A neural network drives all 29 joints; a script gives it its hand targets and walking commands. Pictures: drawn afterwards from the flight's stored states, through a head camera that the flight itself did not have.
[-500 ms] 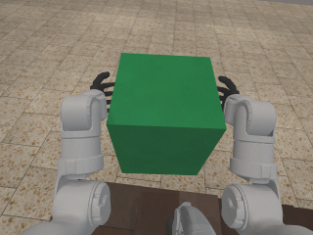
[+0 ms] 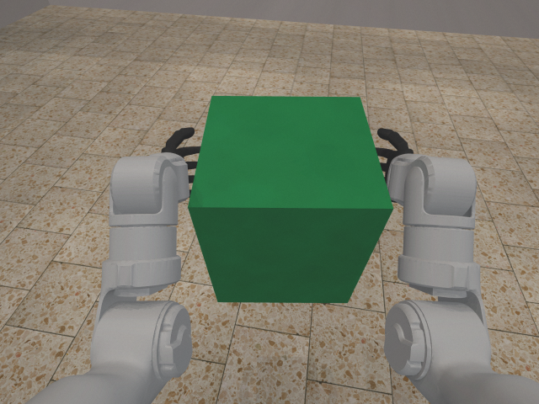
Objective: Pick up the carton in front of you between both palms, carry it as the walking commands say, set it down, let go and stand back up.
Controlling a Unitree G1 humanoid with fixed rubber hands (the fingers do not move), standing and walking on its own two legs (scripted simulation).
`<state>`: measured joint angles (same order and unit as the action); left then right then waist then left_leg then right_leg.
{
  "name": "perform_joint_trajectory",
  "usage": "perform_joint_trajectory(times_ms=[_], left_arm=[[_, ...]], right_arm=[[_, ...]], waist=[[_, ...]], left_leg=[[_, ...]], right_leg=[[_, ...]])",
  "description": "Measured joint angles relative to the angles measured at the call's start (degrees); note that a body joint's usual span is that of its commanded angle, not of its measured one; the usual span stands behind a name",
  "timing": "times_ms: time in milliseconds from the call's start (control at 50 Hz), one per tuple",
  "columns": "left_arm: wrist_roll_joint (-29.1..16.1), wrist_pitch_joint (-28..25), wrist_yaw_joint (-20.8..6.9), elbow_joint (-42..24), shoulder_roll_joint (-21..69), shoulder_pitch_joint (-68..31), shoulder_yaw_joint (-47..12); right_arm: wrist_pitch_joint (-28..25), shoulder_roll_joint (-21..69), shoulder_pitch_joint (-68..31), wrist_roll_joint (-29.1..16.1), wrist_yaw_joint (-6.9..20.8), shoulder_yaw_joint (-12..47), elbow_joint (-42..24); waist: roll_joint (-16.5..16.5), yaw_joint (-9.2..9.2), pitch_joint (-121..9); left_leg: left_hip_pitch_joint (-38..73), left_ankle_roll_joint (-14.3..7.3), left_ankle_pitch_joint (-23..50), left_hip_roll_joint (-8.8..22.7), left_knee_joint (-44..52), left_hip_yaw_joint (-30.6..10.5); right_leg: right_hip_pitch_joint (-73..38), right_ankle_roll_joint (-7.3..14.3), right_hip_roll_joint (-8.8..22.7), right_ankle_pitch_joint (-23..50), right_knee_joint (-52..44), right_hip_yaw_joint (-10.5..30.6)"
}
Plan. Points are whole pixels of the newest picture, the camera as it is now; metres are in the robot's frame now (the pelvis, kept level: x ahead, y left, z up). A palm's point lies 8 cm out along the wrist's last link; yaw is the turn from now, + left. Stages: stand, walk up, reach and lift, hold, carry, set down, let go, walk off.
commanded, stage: carry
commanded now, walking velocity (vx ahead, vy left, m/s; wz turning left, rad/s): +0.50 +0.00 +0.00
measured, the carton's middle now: (284, 206) +0.38 +0.01 +0.11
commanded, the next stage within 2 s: none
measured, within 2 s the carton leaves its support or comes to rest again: neither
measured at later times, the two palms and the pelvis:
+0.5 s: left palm (231, 112) +0.66 +0.12 +0.10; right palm (370, 123) +0.64 -0.18 +0.09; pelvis +0.30 -0.01 -0.04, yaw +1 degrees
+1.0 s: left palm (233, 68) +0.96 +0.15 +0.06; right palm (337, 69) +0.96 -0.14 +0.06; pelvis +0.62 +0.00 -0.06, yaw -1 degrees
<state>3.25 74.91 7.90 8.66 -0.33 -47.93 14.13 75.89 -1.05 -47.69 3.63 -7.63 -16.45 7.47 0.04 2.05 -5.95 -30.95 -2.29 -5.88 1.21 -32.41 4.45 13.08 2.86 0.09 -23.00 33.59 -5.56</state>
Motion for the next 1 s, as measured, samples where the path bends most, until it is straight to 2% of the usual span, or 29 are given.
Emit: perform_joint_trajectory(times_ms=[40,100,140,220,340,380,440,480,500,540,580,640,740,820,940,980,1000], left_arm=[[-0.3,-0.1,-0.2,2.6,-1.2,-0.2,0.2],[-0.5,-0.5,-0.6,5.8,-1.9,1.2,0.7],[0.1,-0.7,-0.6,6.7,-1.2,2.3,0.6],[0.7,-1.7,-0.6,4.6,-0.3,4.6,-0.2],[0.6,-3.8,-0.6,-1.1,0.5,7.9,-0.4],[0.6,-4.2,-0.6,-2.7,0.7,9.0,-0.2],[0.7,-4.7,-0.6,-3.6,1.0,10.2,0.1],[1.0,-5.4,-0.8,-2.6,1.3,10.4,0.2],[1.4,-5.8,-1.0,-1.6,1.7,10.3,0.2],[2.4,-7.7,-1.3,0.7,2.6,10.3,0.0],[2.8,-8.7,-1.3,2.5,3.0,11.5,-0.7],[2.1,-8.8,-1.3,0.8,3.1,15.0,-1.7],[0.8,-10.3,-1.1,-3.9,3.0,18.2,-2.5],[0.2,-11.8,-1.0,-5.5,3.2,19.4,-2.9],[-0.9,-11.8,-0.9,-7.2,2.2,18.1,-4.1],[-1.3,-11.0,-0.9,-7.2,1.3,17.0,-4.1],[-1.6,-10.7,-0.9,-6.6,0.6,16.1,-4.1]], right_arm=[[-1.2,0.5,-0.6,0.4,0.1,0.5,3.7],[-2.3,1.5,0.8,1.2,0.1,1.7,7.3],[-2.6,1.6,3.3,0.8,0.1,2.1,7.2],[-4.1,1.9,6.7,-0.1,0.1,2.8,4.7],[-7.0,2.9,9.1,-0.2,0.1,3.5,0.8],[-7.8,3.1,9.8,-0.2,0.1,4.0,0.0],[-8.7,3.2,10.6,-0.3,0.1,4.9,0.0],[-9.1,2.7,10.9,-0.6,0.1,5.3,0.9],[-9.1,2.2,11.0,-0.9,0.1,5.4,1.4],[-9.9,0.7,10.3,-1.6,0.2,5.5,3.6],[-10.2,0.3,11.2,-2.0,0.2,5.6,5.3],[-9.9,0.7,12.9,-1.7,0.2,6.7,4.7],[-10.7,1.9,14.7,-0.9,0.2,7.0,0.4],[-11.7,3.3,16.7,-0.1,0.2,6.3,-2.7],[-11.5,3.5,17.5,0.3,0.2,6.1,-7.0],[-11.1,3.4,16.3,0.4,0.2,6.3,-6.6],[-11.2,3.6,15.5,0.6,0.2,6.2,-5.9]], waist=[[1.5,-1.33,-1.1],[0.9,-3.41,-1.1],[0.7,-3.98,-0.6],[0.9,-4.39,1.3],[1.7,-5.14,2.7],[2.2,-5.65,2.7],[2.7,-6.32,1.7],[3.1,-6.15,1.1],[3.0,-5.90,0.6],[-0.1,-4.47,0.6],[-1.0,-3.41,1.4],[-1.3,-2.50,3.1],[-1.2,-0.78,5.3],[-0.8,0.54,4.9],[-0.1,1.06,3.1],[0.0,0.21,2.3],[1.1,-0.54,2.3]], left_leg=[[1.8,-0.6,-2.8,-1.4,-0.8,1.4],[3.3,-1.8,-7.5,-1.6,-3.4,1.2],[5.7,-1.7,-8.3,-1.5,-1.8,0.9],[10.3,-1.9,-9.8,-1.6,1.8,0.8],[16.6,-1.1,-14.7,-2.6,3.5,0.9],[18.9,-0.6,-17.4,-2.9,2.9,0.8],[22.1,0.3,-23.0,-3.5,-0.1,0.6],[22.9,0.5,-25.8,-3.8,-6.8,0.8],[21.9,0.3,-23.9,-3.6,-13.2,0.8],[16.6,0.3,-25.2,-2.0,-27.5,-1.6],[9.8,0.5,-24.2,-2.0,-38.0,-3.6],[0.3,0.9,-19.1,-0.4,-41.2,-3.9],[-11.0,2.1,-14.2,2.5,-34.1,-3.7],[-13.9,2.2,-8.0,3.0,-24.4,-2.4],[-6.4,-0.1,3.4,-0.1,-1.9,1.8],[-0.3,-1.1,5.5,-1.5,4.5,3.7],[0.1,-2.1,3.8,-2.2,2.8,4.3]], right_leg=[[2.1,-0.7,1.7,-1.9,9.0,1.2],[10.6,-0.5,0.1,-4.3,28.1,4.6],[15.4,-0.6,-0.1,-2.7,31.7,4.9],[22.0,-1.9,1.4,2.5,25.1,4.9],[26.5,-3.1,3.3,17.4,11.4,5.4],[25.0,-2.7,3.3,23.6,3.8,4.9],[21.2,-1.0,2.5,30.5,-5.4,3.1],[16.6,0.1,2.3,32.8,-10.3,1.2],[14.0,0.5,2.2,29.2,-10.6,0.6],[14.3,2.2,0.0,15.4,-4.1,-0.1],[14.7,2.7,-0.9,11.8,0.3,-0.4],[12.5,3.2,-1.7,9.1,1.0,-0.6],[7.1,3.3,-2.7,5.6,-1.5,-0.3],[1.2,2.6,-2.8,2.7,-4.7,0.4],[-9.3,0.6,-2.3,-3.1,-8.3,1.4],[-10.2,-0.3,-1.9,-6.0,-2.1,1.6],[-7.9,-0.9,-0.7,-5.8,5.1,1.7]])
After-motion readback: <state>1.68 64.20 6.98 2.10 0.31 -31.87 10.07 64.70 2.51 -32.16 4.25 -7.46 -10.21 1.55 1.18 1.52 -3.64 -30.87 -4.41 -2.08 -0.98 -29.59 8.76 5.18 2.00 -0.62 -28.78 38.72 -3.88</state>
